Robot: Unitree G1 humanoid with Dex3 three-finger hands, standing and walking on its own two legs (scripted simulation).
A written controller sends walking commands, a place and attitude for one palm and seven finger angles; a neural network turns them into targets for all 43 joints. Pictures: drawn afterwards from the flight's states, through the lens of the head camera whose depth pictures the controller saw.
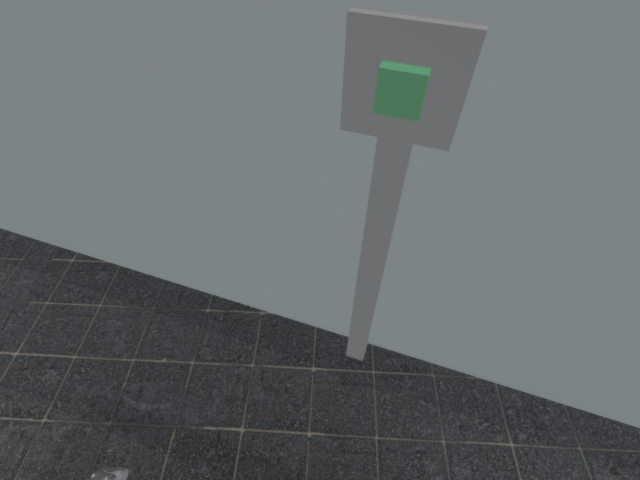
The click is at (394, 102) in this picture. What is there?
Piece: button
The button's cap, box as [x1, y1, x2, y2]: [373, 60, 431, 121]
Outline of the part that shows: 382,60 378,68 373,112 418,121 431,68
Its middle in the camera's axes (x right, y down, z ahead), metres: +0.11 -0.21 +0.55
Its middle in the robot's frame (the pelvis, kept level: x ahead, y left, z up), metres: +0.58 -0.08 +0.20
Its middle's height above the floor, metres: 0.98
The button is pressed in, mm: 0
